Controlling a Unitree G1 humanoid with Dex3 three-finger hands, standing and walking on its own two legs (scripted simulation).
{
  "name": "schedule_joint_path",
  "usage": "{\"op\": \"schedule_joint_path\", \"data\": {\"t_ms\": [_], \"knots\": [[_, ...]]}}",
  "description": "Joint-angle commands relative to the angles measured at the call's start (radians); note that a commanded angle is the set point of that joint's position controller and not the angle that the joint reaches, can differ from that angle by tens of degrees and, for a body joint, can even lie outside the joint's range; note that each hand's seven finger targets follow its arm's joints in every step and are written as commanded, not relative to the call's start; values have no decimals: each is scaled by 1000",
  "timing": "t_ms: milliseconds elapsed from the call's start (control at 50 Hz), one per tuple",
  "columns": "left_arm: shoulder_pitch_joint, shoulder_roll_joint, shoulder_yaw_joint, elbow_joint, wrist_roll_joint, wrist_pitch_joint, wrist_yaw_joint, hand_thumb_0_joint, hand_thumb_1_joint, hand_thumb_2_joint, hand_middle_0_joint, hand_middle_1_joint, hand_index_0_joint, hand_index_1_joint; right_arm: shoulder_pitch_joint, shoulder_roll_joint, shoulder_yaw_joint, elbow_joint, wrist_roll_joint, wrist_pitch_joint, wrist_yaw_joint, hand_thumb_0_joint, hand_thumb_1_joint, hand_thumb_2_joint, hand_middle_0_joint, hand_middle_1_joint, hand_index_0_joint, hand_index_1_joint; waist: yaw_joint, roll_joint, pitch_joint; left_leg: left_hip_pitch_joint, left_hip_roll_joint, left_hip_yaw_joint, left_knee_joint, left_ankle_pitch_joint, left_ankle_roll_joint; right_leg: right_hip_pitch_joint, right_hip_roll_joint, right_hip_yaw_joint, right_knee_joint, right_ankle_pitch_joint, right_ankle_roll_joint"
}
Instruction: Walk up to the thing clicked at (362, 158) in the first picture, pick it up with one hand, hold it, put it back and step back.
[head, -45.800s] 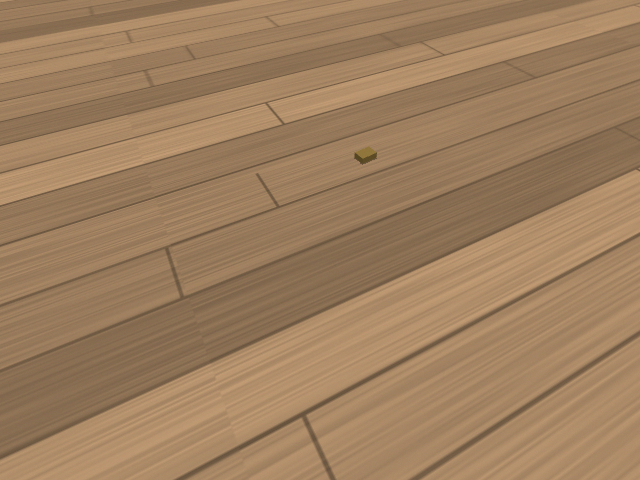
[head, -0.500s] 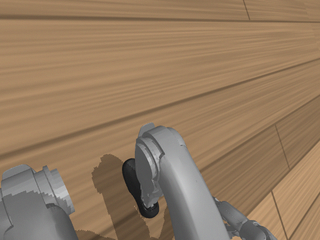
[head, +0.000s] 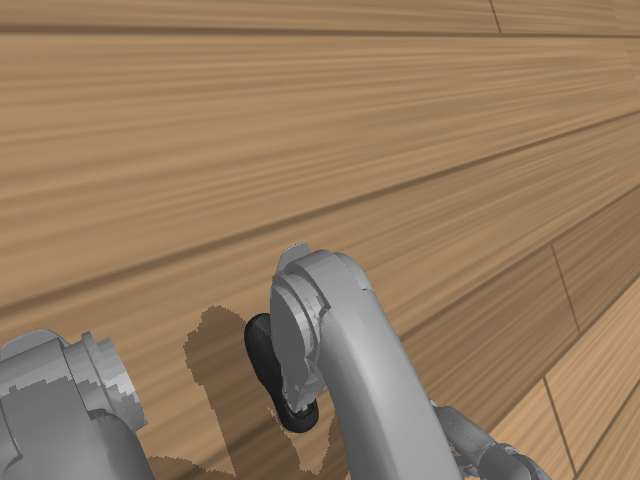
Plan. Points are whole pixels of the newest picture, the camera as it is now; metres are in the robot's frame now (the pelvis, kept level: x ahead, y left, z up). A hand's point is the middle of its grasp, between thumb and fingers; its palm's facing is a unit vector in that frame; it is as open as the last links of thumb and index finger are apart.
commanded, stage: close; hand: left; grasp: from above
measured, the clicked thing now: out of the picture +0.44 +0.39 -0.28
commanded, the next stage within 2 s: settle in 0.08 s
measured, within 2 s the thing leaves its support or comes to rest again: leaves its support in 0.46 s
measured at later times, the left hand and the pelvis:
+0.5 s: hand out of the picture +0.44 +0.39 -0.23, palm faces -0.39 -0.16 -0.91, open 9.5 cm; pelvis +0.00 +0.00 +0.00, yaw +0 degrees
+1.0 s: hand out of the picture +0.42 +0.39 -0.14, palm faces -0.45 -0.13 -0.88, open 9.3 cm; pelvis +0.00 -0.01 +0.02, yaw +5 degrees
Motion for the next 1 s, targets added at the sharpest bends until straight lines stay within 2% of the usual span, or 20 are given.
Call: {"op": "schedule_joint_path", "data": {"t_ms": [0,60,100,160,180,200,220,260,360,400,440,500,520,600,640,720,760,840,880,980], "knots": [[-196,235,7,-86,-8,-10,40,0,592,437,-876,-562,-918,-519,170,-337,-92,16,-1,-1,-12,0,-886,-896,199,300,199,300,-61,549,-601,488,53,88,-293,226,-5,306,21,-134,-167,227,-78],[-201,235,9,-72,-10,-12,60,0,644,451,-929,-540,-965,-503,163,-340,-89,20,-4,0,-20,0,-886,-897,199,300,199,300,-60,554,-613,503,55,84,-298,222,-8,307,24,-141,-171,227,-79],[-223,222,-13,-88,3,-4,58,0,649,427,-925,-536,-965,-494,168,-346,-105,23,1,-10,-17,0,-887,-897,199,300,199,300,-65,587,-579,506,54,88,-300,212,-12,274,17,-134,-158,217,-82],[-199,227,2,-56,-7,3,66,0,687,454,-967,-519,-1000,-485,151,-337,-91,19,3,-9,-17,0,-886,-896,199,299,199,299,-56,568,-583,493,56,79,-309,198,-14,270,19,-140,-160,206,-81],[-236,234,-6,-121,-2,1,63,0,607,470,-966,-535,-1000,-502,161,-350,-104,27,6,-13,-15,0,-907,-901,200,300,200,300,-59,594,-583,499,55,81,-300,213,-15,256,16,-138,-155,218,-80],[-223,235,10,-80,-6,7,67,0,608,472,-962,-518,-995,-487,158,-338,-95,25,3,-13,-15,0,-901,-899,200,300,200,300,-57,581,-600,512,58,75,-307,218,-18,274,14,-139,-157,219,-82],[-218,233,-3,-85,0,12,63,0,608,482,-984,-500,-1008,-477,156,-333,-95,20,5,-13,-16,0,-906,-901,200,300,200,300,-56,577,-595,495,55,86,-305,205,-12,282,18,-133,-159,216,-82],[-247,264,21,-134,0,20,58,0,636,438,-993,-481,-1025,-451,173,-339,-109,28,9,-14,-15,0,-902,-899,200,300,200,300,-45,618,-630,526,55,84,-311,224,-17,271,14,-130,-155,223,-83],[-270,247,29,-207,-11,41,42,0,666,410,-1024,-440,-1054,-412,183,-347,-137,23,14,-17,-8,0,-902,-900,200,300,200,300,-38,653,-678,563,53,92,-307,276,-22,267,12,-130,-152,260,-87],[-266,274,63,-239,-14,48,37,0,684,394,-1028,-442,-1062,-409,188,-352,-149,23,18,-12,-9,0,-901,-899,200,300,200,300,-21,680,-712,577,50,95,-309,306,-26,275,8,-127,-150,276,-92],[-240,250,66,-267,-21,56,23,0,701,374,-1029,-443,-1069,-405,187,-344,-159,22,18,-9,-5,0,-899,-899,200,300,200,300,-4,711,-740,616,48,97,-317,344,-32,272,5,-128,-147,290,-98],[-245,246,78,-331,-24,70,-3,0,732,364,-1050,-436,-1090,-397,192,-334,-187,19,29,-5,0,0,-899,-899,200,300,199,300,14,729,-762,602,41,118,-325,307,-30,265,4,-113,-159,263,-102],[-246,231,77,-391,-35,74,-12,0,750,382,-1068,-436,-1105,-399,191,-319,-191,19,32,-2,2,0,-898,-898,200,300,199,300,35,754,-811,615,39,128,-333,310,-28,290,3,-104,-164,272,-102],[-191,158,52,-409,-51,106,-62,0,792,382,-1100,-425,-1137,-388,211,-304,-225,31,55,12,8,0,-898,-898,200,299,199,299,47,720,-817,586,30,148,-334,317,-19,271,1,-90,-182,274,-106],[-222,136,50,-448,-65,115,-91,0,816,364,-1119,-404,-1157,-367,228,-306,-246,32,64,23,8,0,-896,-897,200,299,199,299,45,701,-834,584,27,149,-348,309,-18,264,-5,-84,-193,266,-108],[-195,61,17,-431,-93,135,-156,0,814,347,-1130,-377,-1166,-343,242,-284,-266,35,91,44,10,0,-898,-898,200,299,199,299,53,624,-802,524,20,159,-369,239,-1,252,-8,-65,-217,224,-105],[-199,33,4,-436,-103,133,-191,0,806,364,-1132,-380,-1164,-350,255,-288,-273,26,99,55,4,0,-899,-898,200,300,199,300,43,571,-782,500,13,155,-375,210,3,244,-16,-63,-230,199,-108],[-227,60,20,-498,-100,110,-243,0,814,368,-1159,-355,-1184,-332,251,-286,-288,1,113,79,-14,0,-901,-900,200,300,199,300,62,548,-813,498,4,164,-380,200,5,264,-23,-50,-243,181,-112],[-243,43,13,-533,-105,95,-261,0,824,378,-1181,-334,-1200,-318,269,-267,-290,16,118,95,-21,0,-902,-900,200,300,199,300,65,537,-845,501,1,180,-383,206,9,300,-24,-39,-253,190,-107],[-259,85,52,-597,-93,65,-269,0,783,366,-1142,-333,-1163,-314,278,-259,-299,6,124,129,-42,0,-900,-899,200,300,199,300,87,551,-916,535,-4,193,-383,251,7,319,-27,-31,-264,215,-113]]}}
